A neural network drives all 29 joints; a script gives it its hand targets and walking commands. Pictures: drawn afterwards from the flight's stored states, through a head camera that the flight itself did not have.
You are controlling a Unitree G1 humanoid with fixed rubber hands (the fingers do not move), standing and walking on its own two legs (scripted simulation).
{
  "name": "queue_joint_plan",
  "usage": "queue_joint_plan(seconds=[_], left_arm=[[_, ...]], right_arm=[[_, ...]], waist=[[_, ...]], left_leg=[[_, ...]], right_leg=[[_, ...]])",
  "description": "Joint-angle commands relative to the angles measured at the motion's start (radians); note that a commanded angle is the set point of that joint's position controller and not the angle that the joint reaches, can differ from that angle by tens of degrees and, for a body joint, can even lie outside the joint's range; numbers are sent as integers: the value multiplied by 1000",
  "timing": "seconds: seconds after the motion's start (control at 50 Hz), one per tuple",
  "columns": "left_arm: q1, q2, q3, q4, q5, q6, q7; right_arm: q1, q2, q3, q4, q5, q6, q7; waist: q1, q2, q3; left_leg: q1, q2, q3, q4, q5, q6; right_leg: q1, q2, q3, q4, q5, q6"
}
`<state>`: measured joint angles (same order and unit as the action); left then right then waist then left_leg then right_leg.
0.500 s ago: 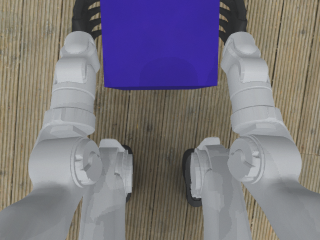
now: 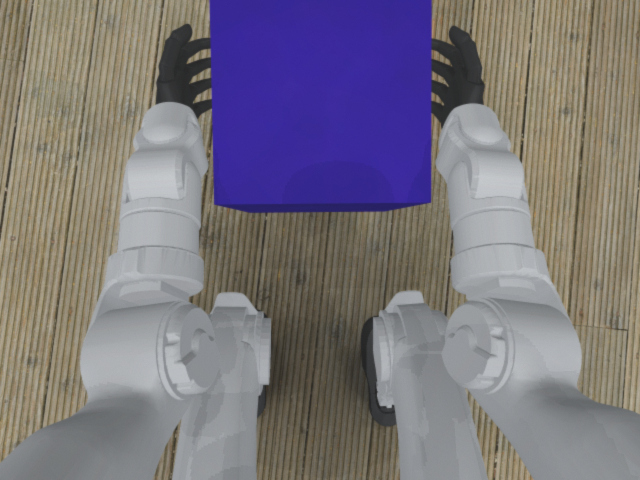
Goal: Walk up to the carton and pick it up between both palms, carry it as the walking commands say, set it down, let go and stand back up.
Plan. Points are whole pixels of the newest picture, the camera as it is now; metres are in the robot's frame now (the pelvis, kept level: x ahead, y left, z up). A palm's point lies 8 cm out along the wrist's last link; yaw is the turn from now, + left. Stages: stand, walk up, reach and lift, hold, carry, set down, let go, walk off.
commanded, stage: reach and lift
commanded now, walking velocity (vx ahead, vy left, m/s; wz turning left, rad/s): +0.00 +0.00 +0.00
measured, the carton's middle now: (318, 119) +0.53 +0.01 -0.17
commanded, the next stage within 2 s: none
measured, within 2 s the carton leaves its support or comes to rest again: neither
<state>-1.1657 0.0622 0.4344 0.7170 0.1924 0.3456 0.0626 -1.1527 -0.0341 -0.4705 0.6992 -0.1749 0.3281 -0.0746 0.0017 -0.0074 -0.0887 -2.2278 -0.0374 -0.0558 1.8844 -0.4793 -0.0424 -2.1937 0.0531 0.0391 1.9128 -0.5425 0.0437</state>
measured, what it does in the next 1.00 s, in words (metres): rises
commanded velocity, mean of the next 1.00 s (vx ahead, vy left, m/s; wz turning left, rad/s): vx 0.00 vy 0.00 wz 0.00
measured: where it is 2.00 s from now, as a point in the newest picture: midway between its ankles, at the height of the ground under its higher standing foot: (317, 385)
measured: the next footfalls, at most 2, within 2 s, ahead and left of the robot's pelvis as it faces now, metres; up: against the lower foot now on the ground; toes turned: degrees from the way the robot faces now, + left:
none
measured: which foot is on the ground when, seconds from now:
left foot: down 0.00-1.00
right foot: down 0.00-1.00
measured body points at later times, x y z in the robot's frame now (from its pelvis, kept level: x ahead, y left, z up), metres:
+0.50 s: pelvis +0.00 +0.00 +0.05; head +0.27 +0.01 +0.41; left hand +0.51 +0.16 -0.02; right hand +0.51 -0.14 -0.02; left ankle +0.12 +0.13 -0.41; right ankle +0.10 -0.13 -0.41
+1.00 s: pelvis +0.02 +0.00 +0.11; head +0.25 +0.01 +0.49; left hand +0.49 +0.16 +0.05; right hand +0.50 -0.14 +0.05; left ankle +0.12 +0.13 -0.41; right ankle +0.10 -0.13 -0.41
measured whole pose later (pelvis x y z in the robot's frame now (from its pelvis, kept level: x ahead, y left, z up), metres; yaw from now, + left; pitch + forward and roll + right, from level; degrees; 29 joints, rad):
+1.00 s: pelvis +0.02 +0.00 +0.11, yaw +0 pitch +43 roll -1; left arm -0.91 -0.05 0.47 0.63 0.28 0.39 0.03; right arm -0.91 0.07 -0.50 0.62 -0.27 0.37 -0.04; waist 0.00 -0.01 -0.24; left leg -1.84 -0.03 -0.05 1.55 -0.45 -0.03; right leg -1.81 0.05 0.05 1.57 -0.50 0.04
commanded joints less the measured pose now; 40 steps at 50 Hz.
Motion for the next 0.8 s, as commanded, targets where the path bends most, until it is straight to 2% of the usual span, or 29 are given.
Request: queue_joint_plan(seconds=[0.0,0.78], left_arm=[[-609,-976,-467,10,-132,-12,-271],[-414,-1095,-473,-10,-85,22,-289]], right_arm=[[-613,981,496,39,128,12,282],[-417,1102,493,38,75,43,307]], waist=[[5,16,-1072],[0,19,-1052]], left_leg=[[670,-114,141,-161,203,25],[916,-126,114,-420,213,23]], right_leg=[[515,109,-124,-206,208,-21],[749,124,-97,-461,218,-23]])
